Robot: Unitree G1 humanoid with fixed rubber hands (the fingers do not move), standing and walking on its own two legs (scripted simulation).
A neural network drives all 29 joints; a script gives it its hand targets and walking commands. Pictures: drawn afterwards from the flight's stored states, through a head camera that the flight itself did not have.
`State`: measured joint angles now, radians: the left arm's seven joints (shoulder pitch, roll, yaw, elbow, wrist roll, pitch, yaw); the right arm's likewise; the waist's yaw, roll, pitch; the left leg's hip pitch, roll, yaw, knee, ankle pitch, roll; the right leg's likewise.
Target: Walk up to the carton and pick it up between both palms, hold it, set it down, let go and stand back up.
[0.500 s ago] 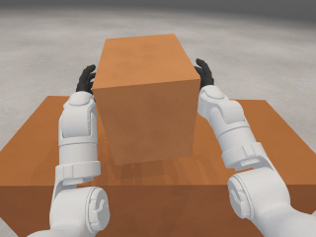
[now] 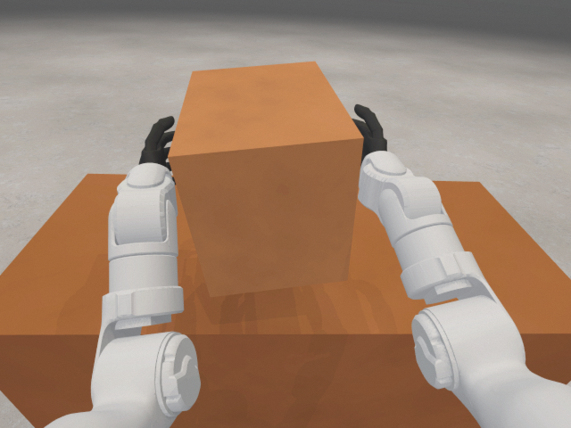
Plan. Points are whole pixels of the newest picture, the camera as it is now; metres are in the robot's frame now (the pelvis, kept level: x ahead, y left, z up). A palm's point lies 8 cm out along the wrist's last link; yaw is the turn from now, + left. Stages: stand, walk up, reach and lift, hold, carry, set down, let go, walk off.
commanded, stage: hold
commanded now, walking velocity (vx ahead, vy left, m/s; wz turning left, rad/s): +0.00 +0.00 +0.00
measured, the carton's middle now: (266, 171) +0.41 +0.01 +0.23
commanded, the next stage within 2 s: none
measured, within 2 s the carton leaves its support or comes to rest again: neither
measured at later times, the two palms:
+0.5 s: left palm (162, 168) +0.37 +0.14 +0.26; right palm (376, 164) +0.37 -0.14 +0.26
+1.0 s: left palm (159, 169) +0.37 +0.15 +0.26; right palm (374, 164) +0.37 -0.14 +0.26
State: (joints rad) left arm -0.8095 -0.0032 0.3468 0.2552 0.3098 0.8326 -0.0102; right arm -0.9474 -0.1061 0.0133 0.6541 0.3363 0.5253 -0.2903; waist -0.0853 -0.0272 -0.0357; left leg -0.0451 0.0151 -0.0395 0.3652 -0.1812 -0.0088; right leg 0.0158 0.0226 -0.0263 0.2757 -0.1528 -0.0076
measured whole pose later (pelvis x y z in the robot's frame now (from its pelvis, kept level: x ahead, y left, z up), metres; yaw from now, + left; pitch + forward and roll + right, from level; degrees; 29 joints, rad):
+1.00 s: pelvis +0.00 +0.00 +0.00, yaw +0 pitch -8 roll -1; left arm -0.81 0.00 0.34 0.24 0.31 0.84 -0.02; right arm -0.92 -0.10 0.01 0.62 0.34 0.52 -0.30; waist -0.10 -0.03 -0.04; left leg -0.05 0.01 -0.05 0.36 -0.18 -0.01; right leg 0.01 0.02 -0.02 0.28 -0.16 -0.01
